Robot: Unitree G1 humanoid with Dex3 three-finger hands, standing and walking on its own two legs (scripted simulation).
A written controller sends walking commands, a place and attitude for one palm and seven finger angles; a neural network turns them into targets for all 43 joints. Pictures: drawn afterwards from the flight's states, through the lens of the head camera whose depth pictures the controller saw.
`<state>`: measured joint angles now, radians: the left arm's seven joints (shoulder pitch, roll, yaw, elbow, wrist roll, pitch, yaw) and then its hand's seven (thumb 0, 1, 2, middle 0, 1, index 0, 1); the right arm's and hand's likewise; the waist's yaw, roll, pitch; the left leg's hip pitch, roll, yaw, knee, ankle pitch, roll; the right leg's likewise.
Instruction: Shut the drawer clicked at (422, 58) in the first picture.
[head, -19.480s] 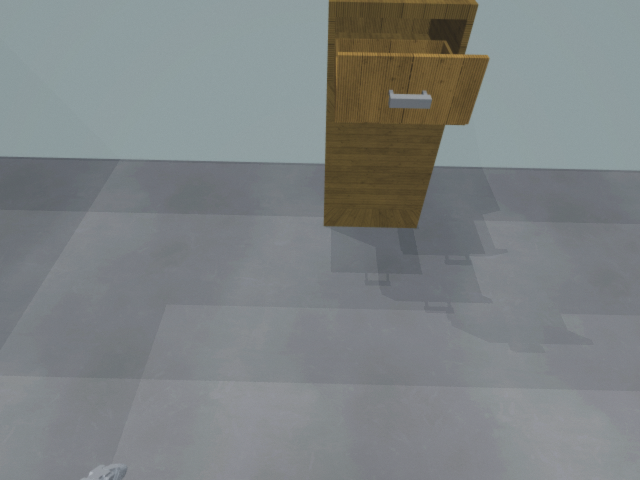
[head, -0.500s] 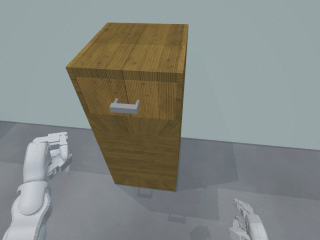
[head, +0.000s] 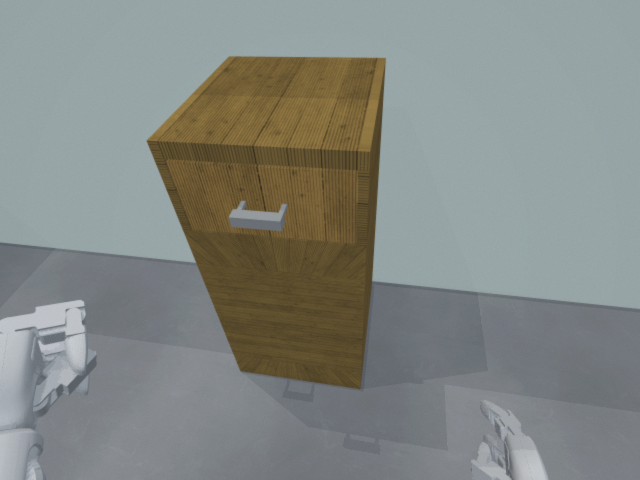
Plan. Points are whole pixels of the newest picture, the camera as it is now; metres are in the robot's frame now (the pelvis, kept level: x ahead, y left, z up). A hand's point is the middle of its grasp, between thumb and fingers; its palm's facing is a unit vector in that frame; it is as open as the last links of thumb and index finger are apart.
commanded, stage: step back with the hand held close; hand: left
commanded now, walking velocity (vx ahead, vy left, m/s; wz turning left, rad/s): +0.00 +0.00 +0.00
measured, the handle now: (260, 213) +0.59 +0.20 -0.01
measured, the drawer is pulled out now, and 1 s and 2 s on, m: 0.00 0.00 0.00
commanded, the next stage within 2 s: stop stepping back and stand still in 1.50 s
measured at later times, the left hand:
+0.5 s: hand (79, 371) +0.17 +0.25 +0.15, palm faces +0.29 -0.81 -0.50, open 3.3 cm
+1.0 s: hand out of the picture +0.09 +0.28 +0.16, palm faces +0.38 -0.81 -0.45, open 3.3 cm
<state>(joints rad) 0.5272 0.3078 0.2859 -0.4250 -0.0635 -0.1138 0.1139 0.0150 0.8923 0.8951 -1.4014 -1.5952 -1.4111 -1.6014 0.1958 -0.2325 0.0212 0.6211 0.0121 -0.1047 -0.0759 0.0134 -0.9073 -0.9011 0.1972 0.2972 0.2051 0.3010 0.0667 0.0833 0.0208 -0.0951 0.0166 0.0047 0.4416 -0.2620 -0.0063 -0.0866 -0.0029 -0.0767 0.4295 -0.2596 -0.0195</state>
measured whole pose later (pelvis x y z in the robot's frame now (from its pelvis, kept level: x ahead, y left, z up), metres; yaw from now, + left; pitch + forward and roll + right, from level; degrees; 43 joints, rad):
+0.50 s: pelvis -0.02 +0.02 +0.00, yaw +0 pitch +1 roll +0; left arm 0.65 0.40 0.35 -0.56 -0.06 -0.16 0.12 0.02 0.89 0.89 -1.40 -1.59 -1.41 -1.60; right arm 0.18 -0.23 -0.02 0.55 0.01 0.02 -0.08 0.01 -0.91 -0.90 0.20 0.30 0.20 0.30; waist 0.00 0.02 0.05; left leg -0.27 -0.01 0.01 0.47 -0.22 0.02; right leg -0.25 -0.03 -0.07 0.46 -0.21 0.00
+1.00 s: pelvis -0.10 +0.04 -0.01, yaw +3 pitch +0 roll -4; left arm 0.60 0.40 0.37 -0.60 -0.02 -0.24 0.16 0.02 0.89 0.89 -1.40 -1.59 -1.41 -1.60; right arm 0.22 -0.22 0.00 0.57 0.00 -0.05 -0.09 0.01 -0.91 -0.90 0.20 0.30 0.21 0.30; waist -0.02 0.01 0.04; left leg -0.42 0.00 -0.04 0.57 -0.15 0.05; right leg -0.38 0.03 -0.04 0.60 -0.27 0.02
